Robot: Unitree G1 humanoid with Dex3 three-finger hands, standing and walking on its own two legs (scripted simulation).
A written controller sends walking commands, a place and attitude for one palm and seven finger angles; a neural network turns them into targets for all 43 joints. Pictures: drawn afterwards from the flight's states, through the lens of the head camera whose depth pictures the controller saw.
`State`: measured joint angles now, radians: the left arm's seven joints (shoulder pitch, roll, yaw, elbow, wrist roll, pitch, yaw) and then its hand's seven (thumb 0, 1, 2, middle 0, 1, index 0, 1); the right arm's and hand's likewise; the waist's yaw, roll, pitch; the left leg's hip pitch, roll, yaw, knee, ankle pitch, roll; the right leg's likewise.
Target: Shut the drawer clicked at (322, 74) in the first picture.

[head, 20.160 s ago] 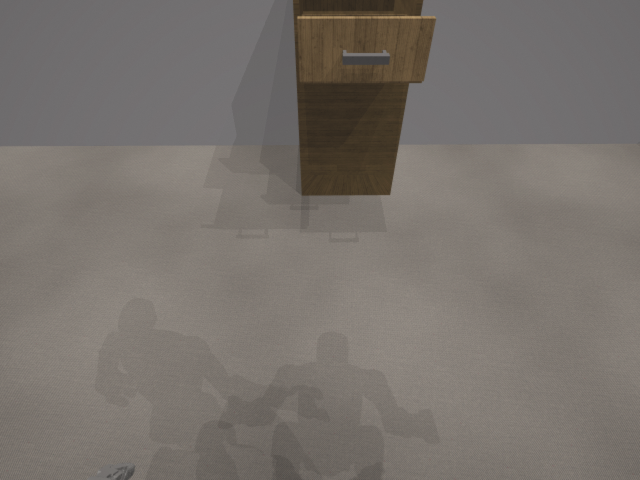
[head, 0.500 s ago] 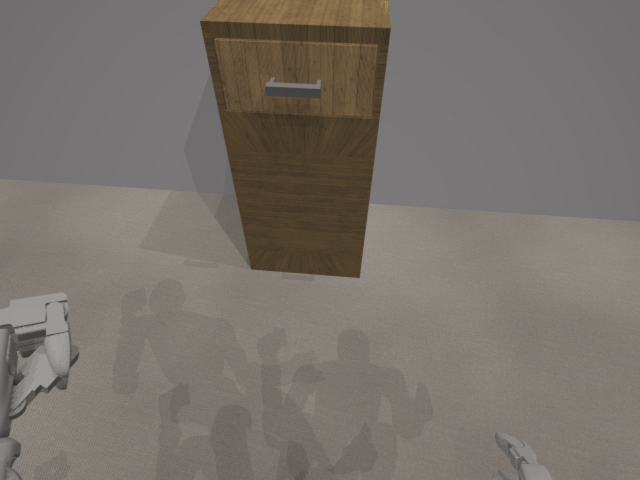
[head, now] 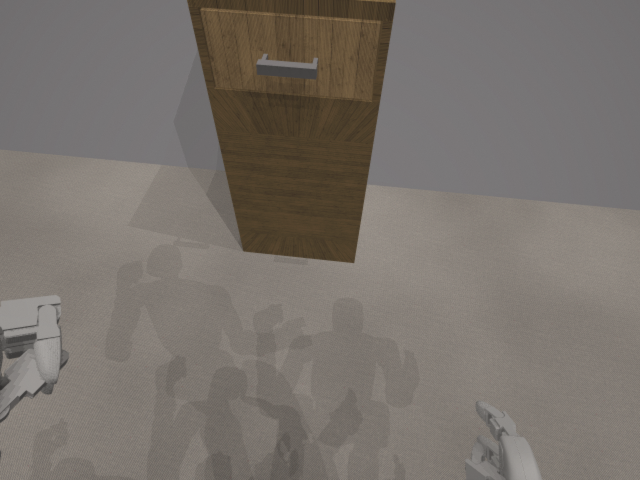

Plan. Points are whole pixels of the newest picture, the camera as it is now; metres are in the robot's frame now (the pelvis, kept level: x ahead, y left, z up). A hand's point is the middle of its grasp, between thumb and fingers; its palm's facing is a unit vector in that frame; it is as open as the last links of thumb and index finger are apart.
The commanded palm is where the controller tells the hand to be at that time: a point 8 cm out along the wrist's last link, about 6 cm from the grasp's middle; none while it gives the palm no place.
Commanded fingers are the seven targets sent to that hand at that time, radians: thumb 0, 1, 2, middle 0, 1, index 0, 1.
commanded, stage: stop stepping back and stand still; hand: left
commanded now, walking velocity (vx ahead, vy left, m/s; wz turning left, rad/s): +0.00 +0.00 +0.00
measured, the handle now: (288, 64) +0.93 +0.14 +0.03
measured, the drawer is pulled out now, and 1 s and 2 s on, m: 0.00 0.00 0.00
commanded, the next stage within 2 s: let the arm hang, fingers relaxed in 0.06 s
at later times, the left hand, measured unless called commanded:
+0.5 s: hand out of the picture +0.00 +0.20 -0.17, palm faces +0.03 -0.98 -0.21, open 3.3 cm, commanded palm none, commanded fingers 0.00 0.90 0.90 -0.68 -0.82 -0.68 -0.82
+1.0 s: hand out of the picture -0.08 +0.18 -0.17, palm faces +0.07 -0.98 -0.18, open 7.2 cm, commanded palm none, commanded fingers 0.00 0.90 0.90 -0.20 -0.30 -0.20 -0.30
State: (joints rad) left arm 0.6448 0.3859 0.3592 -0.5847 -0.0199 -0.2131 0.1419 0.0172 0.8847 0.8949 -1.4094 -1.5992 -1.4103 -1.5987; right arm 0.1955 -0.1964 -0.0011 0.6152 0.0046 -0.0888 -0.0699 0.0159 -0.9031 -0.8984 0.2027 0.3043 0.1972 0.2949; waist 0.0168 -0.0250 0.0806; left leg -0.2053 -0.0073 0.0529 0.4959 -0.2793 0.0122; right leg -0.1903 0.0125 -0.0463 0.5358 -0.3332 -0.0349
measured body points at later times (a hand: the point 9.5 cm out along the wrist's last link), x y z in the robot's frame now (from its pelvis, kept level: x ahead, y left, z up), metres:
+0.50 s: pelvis -0.04 +0.01 +0.00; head -0.03 +0.03 +0.45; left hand +0.00 +0.25 -0.15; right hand +0.02 -0.24 -0.13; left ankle -0.01 +0.11 -0.74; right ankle -0.03 -0.09 -0.74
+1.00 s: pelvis -0.05 +0.02 +0.01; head -0.04 +0.01 +0.46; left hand -0.08 +0.23 -0.15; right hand -0.07 -0.18 -0.16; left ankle -0.01 +0.11 -0.74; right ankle -0.03 -0.09 -0.74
